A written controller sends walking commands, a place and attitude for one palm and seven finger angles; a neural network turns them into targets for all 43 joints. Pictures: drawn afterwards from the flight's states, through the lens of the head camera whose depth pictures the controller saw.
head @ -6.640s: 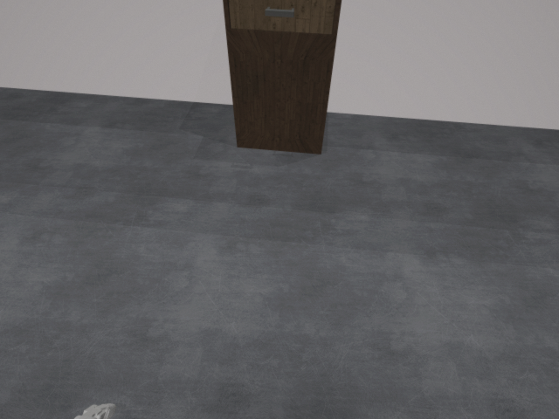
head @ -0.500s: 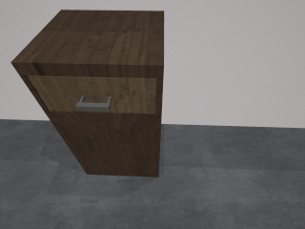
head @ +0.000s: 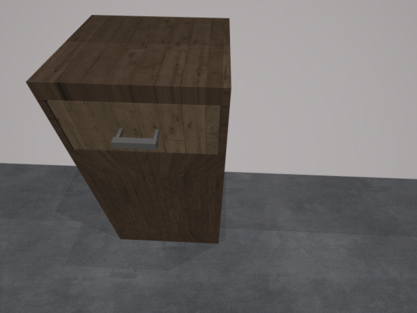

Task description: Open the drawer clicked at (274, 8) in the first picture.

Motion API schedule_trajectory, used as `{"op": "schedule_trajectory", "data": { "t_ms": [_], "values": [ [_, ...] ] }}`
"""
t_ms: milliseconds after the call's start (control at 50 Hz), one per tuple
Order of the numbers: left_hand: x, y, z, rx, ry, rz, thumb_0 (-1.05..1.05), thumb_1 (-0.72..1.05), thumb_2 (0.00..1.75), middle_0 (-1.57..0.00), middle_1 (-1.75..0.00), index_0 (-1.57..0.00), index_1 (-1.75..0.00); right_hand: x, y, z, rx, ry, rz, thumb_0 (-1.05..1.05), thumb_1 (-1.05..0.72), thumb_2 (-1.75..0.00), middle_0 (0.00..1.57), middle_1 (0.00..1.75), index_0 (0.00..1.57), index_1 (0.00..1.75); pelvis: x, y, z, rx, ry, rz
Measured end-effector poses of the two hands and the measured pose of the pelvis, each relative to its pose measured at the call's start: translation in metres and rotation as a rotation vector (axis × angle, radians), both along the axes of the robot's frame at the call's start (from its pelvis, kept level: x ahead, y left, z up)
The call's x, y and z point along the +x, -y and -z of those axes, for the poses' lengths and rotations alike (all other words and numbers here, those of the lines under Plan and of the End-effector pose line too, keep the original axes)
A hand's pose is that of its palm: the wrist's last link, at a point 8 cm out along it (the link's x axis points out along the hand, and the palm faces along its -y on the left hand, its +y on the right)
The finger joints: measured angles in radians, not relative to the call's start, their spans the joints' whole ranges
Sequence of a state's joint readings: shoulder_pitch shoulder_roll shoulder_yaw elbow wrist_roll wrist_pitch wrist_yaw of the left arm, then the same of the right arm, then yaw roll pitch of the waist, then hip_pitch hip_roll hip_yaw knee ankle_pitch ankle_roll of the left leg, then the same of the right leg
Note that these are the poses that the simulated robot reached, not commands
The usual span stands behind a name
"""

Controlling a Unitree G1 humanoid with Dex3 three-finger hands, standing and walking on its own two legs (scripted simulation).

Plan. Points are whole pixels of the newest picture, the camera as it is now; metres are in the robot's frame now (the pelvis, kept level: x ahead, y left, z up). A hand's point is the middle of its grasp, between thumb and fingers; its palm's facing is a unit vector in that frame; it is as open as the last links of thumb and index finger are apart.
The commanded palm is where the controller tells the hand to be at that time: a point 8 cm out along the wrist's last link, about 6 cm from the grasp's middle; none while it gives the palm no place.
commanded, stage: look again from close up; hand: left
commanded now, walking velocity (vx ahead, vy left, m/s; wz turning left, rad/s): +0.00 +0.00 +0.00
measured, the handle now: (136, 137) +0.54 +0.24 -0.01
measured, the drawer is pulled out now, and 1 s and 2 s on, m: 0.00 0.00 0.00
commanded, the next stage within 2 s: raise the hand with hooked fingers in 0.30 s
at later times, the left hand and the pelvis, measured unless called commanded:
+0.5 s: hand out of the picture +0.07 +0.20 -0.13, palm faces -0.05 -0.92 -0.39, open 7.3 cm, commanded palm +0.11 +0.23 -0.05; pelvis +0.01 +0.00 +0.00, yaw -1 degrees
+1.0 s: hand (99, 293) +0.16 +0.22 -0.03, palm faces +0.08 -0.07 -0.99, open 9.6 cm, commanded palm +0.16 +0.21 +0.03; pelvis -0.02 -0.04 -0.05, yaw +1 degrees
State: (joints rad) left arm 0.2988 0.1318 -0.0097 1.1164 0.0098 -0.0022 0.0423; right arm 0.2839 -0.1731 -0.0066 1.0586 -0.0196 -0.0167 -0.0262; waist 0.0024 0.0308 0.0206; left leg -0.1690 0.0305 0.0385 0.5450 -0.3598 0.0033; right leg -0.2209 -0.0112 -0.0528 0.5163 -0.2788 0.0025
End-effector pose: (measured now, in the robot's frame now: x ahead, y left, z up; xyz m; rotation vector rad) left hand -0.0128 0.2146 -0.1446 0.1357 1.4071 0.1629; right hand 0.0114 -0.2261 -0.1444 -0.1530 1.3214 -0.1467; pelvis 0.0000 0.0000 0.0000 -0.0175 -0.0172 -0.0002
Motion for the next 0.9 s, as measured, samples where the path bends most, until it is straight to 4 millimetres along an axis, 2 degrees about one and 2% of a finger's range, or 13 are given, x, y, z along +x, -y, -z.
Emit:
{"op": "schedule_trajectory", "data": {
  "t_ms": [160,300,420,440,480,520,580,620,660,720,780,860,900],
  "values": [
    [-0.004,-0.013,-0.005,0.007,0.007,0.008,0.00,0.91,0.89,-0.20,-0.30,-0.20,-0.30,-0.012,-0.015,0.001,0.021,-0.016,-0.013,0.01,-0.93,-0.90,0.20,0.30,0.20,0.30,-0.003,-0.009,-0.002,0.017,0.001,0.007],
    [-0.003,-0.015,-0.008,0.013,-0.016,0.013,0.00,0.91,0.89,-0.20,-0.30,-0.20,-0.30,-0.028,-0.025,0.003,0.051,-0.079,-0.001,0.01,-0.91,-0.90,0.20,0.30,0.20,0.30,0.000,-0.009,-0.003,0.023,-0.008,0.010],
    [0.003,-0.009,-0.007,0.014,-0.020,0.015,0.00,0.91,0.89,-0.20,-0.30,-0.20,-0.30,-0.034,-0.026,0.005,0.063,-0.118,0.011,0.01,-0.91,-0.90,0.20,0.30,0.20,0.30,0.005,-0.006,-0.002,0.019,-0.015,0.010],
    [0.015,-0.009,-0.011,0.027,0.014,0.068,0.00,0.91,0.89,-0.20,-0.30,-0.20,-0.30,-0.030,-0.025,0.004,0.057,-0.092,0.017,0.01,-0.91,-0.90,0.20,0.30,0.20,0.30,0.005,-0.005,-0.002,0.019,-0.018,0.016],
    [0.055,-0.020,-0.035,0.140,0.216,0.161,0.02,0.93,0.89,-0.21,-0.30,-0.20,-0.31,-0.015,-0.015,-0.001,0.006,0.027,0.017,0.02,-0.92,-0.90,0.20,0.30,0.20,0.30,0.005,-0.003,-0.001,0.030,-0.023,0.025],
    [0.099,-0.028,-0.069,0.267,0.417,0.218,0.03,0.92,0.88,-0.21,-0.31,-0.21,-0.32,0.005,0.000,-0.005,-0.030,0.151,0.031,0.03,-0.93,-0.90,0.20,0.30,0.20,0.30,0.005,-0.002,0.001,0.037,-0.038,0.017],
    [0.162,-0.025,-0.126,0.479,0.682,0.415,0.03,0.88,0.87,-0.21,-0.33,-0.20,-0.34,0.050,0.019,-0.011,-0.059,0.339,-0.003,0.03,-0.93,-0.90,0.20,0.30,0.20,0.30,0.001,-0.001,0.004,0.036,-0.069,0.010],
    [0.193,-0.015,-0.158,0.633,0.818,0.562,0.02,0.85,0.86,-0.21,-0.35,-0.20,-0.36,0.084,0.030,-0.020,-0.066,0.459,-0.025,0.03,-0.92,-0.90,0.20,0.30,0.20,0.30,-0.002,0.002,0.008,0.039,-0.095,0.020],
    [0.208,-0.002,-0.176,0.766,0.902,0.694,0.01,0.80,0.84,-0.21,-0.38,-0.20,-0.38,0.118,0.039,-0.033,-0.067,0.557,-0.044,0.02,-0.92,-0.90,0.20,0.30,0.20,0.30,-0.004,0.005,0.011,0.046,-0.120,0.042],
    [0.200,0.016,-0.174,0.853,0.922,0.850,0.01,0.74,0.82,-0.21,-0.41,-0.20,-0.42,0.162,0.046,-0.054,-0.053,0.641,-0.082,0.02,-0.91,-0.90,0.20,0.30,0.20,0.30,-0.007,0.013,0.015,0.060,-0.150,0.072],
    [0.169,0.027,-0.151,0.859,0.857,0.955,0.00,0.67,0.79,-0.21,-0.46,-0.21,-0.46,0.197,0.047,-0.070,-0.052,0.674,-0.173,0.02,-0.91,-0.90,0.20,0.30,0.19,0.30,-0.009,0.021,0.019,0.069,-0.169,0.073],
    [0.125,0.021,-0.128,0.917,0.742,1.016,0.00,0.56,0.75,-0.23,-0.52,-0.23,-0.52,0.232,0.038,-0.073,-0.066,0.671,-0.310,0.01,-0.91,-0.90,0.20,0.30,0.19,0.30,-0.012,0.032,0.028,0.067,-0.200,0.042],
    [0.118,0.013,-0.130,0.987,0.740,1.016,0.00,0.51,0.73,-0.24,-0.55,-0.24,-0.55,0.244,0.031,-0.066,-0.064,0.665,-0.356,0.01,-0.90,-0.90,0.20,0.30,0.19,0.30,-0.013,0.036,0.034,0.063,-0.213,0.020]
  ]
}}
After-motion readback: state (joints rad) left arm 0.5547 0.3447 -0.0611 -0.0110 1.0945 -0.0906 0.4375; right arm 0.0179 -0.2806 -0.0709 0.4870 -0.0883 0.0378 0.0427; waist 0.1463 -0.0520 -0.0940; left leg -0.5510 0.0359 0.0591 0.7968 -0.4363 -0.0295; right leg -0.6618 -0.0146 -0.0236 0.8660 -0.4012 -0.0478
